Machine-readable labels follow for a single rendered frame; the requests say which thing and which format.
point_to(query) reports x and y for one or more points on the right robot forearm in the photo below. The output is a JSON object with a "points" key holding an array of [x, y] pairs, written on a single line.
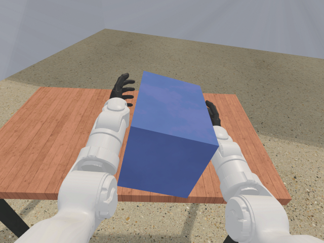
{"points": [[232, 169]]}

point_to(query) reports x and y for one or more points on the right robot upper arm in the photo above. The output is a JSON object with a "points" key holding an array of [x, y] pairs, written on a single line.
{"points": [[260, 219]]}

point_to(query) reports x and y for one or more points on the table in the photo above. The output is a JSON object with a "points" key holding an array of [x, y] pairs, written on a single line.
{"points": [[40, 143]]}

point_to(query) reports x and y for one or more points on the robot right hand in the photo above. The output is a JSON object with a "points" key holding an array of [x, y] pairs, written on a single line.
{"points": [[213, 113]]}

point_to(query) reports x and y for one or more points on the robot left hand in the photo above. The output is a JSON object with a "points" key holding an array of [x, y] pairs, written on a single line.
{"points": [[118, 88]]}

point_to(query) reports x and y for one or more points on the carton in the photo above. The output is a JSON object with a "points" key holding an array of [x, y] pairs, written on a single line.
{"points": [[171, 138]]}

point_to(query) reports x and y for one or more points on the left robot forearm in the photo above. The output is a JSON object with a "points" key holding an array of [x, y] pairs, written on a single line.
{"points": [[105, 140]]}

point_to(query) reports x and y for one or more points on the left robot upper arm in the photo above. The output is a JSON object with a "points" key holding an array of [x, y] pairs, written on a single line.
{"points": [[86, 198]]}

